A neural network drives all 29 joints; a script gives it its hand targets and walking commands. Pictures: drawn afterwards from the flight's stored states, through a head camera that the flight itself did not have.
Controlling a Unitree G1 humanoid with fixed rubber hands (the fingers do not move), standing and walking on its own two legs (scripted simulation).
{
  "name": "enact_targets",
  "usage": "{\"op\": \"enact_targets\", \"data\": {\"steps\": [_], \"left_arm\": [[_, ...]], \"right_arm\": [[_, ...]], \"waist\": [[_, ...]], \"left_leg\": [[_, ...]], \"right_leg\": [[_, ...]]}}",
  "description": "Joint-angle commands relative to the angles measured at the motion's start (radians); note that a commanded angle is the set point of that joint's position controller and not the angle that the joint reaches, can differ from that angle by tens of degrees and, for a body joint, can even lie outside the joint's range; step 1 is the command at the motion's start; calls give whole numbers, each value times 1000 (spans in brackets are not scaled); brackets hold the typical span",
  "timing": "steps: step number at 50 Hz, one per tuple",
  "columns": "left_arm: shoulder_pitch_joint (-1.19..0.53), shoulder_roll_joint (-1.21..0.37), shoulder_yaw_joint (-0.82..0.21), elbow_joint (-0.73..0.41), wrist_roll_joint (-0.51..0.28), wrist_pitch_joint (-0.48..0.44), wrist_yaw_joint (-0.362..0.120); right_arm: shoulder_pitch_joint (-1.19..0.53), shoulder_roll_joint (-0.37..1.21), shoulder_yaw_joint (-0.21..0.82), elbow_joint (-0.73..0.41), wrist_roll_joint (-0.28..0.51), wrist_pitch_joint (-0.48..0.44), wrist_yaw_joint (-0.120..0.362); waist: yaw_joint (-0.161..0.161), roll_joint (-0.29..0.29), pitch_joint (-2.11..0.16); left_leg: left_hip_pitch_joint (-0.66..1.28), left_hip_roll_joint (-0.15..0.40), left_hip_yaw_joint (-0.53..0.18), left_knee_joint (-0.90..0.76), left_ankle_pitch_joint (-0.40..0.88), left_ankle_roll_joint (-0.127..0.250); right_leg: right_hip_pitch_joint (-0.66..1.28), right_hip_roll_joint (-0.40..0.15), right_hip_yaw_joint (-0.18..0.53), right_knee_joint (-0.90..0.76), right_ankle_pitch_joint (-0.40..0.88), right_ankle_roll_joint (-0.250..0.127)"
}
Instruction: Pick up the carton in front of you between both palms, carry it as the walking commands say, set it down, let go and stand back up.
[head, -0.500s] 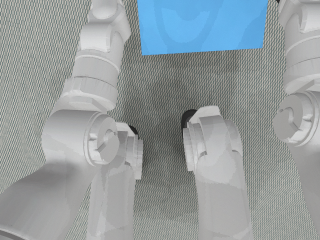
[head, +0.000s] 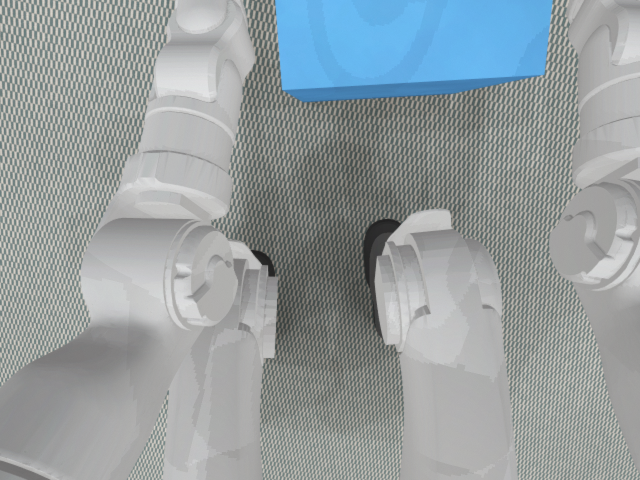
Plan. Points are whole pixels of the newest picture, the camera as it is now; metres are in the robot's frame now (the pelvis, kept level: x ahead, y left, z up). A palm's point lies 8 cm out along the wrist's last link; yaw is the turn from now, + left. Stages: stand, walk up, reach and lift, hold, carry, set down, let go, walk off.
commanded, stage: set down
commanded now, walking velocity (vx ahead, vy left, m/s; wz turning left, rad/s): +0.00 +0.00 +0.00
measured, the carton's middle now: out of the picture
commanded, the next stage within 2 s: let go in 1.36 s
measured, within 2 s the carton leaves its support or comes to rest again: neither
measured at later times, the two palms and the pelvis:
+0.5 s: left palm out of the picture +0.55 +0.01 -0.13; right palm out of the picture +0.50 -0.36 -0.13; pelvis -0.02 +0.00 +0.01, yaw -2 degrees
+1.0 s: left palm out of the picture +0.55 +0.02 +0.03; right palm out of the picture +0.50 -0.37 +0.03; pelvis +0.00 -0.01 +0.14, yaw -3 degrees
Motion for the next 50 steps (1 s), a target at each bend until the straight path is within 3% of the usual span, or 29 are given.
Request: {"op": "enact_targets", "data": {"steps": [1, 3, 5, 8, 13, 16, 20, 25, 32, 39, 45, 50], "left_arm": [[-292, -466, -228, 67, -12, 42, -128], [-205, -199, -162, 65, -12, 24, -68], [-151, 120, -154, 25, -53, 1, 19], [-211, 183, -222, -8, -160, -24, 65], [-303, 159, -329, -76, -277, -23, 66], [-312, 187, -323, -100, -289, -5, 72], [-305, 219, -267, -146, -252, 24, 88], [-271, 222, -176, -213, -183, 66, 107], [-174, 180, -71, -157, -90, 91, 90], [-110, 143, -74, -188, -76, 85, 76], [-71, 120, -112, -293, -86, 101, 78], [-30, 109, -128, -370, -84, 124, 83]], "right_arm": [[-224, 440, 137, 51, 21, 0, 129], [-153, 159, 53, 70, 12, -36, 66], [-103, -188, -13, 78, 29, -93, -35], [-212, -299, 23, 31, 123, -152, -96], [-334, -341, 132, -32, 260, -164, -77], [-339, -359, 167, -13, 285, -143, -61], [-320, -353, 184, 4, 277, -101, -55], [-332, -325, 187, -109, 248, -43, -65], [-273, -237, 164, -125, 176, -8, -61], [-186, -217, 103, -144, 123, -5, -48], [-137, -244, 55, -220, 108, 5, -36], [-109, -250, 44, -277, 118, 22, -22]], "waist": [[-84, 33, -812], [-94, 14, -841], [-100, -23, -898], [-103, -38, -994], [-94, -52, -1126], [-84, -93, -1148], [-57, -135, -1235], [-16, -196, -1384], [32, -231, -1257], [19, -211, -1301], [-2, -185, -1426], [4, -182, -1493]], "left_leg": [[258, 18, 107, -147, 198, 35], [310, 33, 114, -139, 210, 22], [349, 52, 115, -141, 225, 9], [390, 64, 106, -123, 301, 5], [468, 76, 103, -110, 326, 11], [427, 73, 124, -124, 265, 14], [410, 66, 155, -166, 189, 23], [419, 53, 186, -249, 149, 42], [323, 51, 179, -367, 119, 52], [375, 53, 163, -495, 151, 42], [493, 49, 154, -600, 216, 26], [568, 50, 151, -696, 258, 18]], "right_leg": [[512, 52, -3, -184, 320, -28], [548, 34, -9, -180, 323, -14], [588, 17, -13, -187, 341, 0], [649, 5, -1, -165, 435, 2], [736, -5, 6, -159, 487, -11], [837, -8, 13, -176, 490, -4], [964, 0, 7, -215, 449, 6], [1124, 23, -5, -301, 410, 25], [1057, 37, -7, -418, 372, 35], [1074, 50, -20, -523, 426, 38], [1185, 65, -39, -614, 521, 35], [1300, 74, -45, -695, 594, 36]]}}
